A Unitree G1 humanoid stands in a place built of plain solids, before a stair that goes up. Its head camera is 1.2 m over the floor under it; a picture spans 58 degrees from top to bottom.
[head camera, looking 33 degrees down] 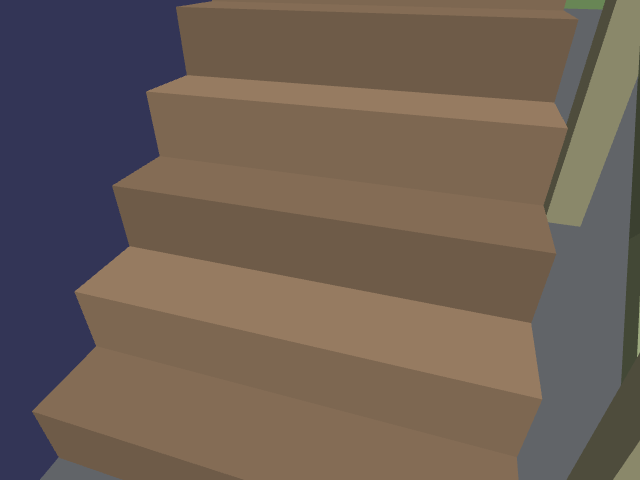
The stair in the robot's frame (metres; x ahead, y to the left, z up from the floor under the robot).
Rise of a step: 0.21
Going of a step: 0.24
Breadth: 1.20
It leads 17 degrees to the right of straight ahead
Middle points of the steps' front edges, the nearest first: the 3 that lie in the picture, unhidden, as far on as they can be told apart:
0.75 0.11 0.43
0.98 0.04 0.64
1.21 -0.03 0.85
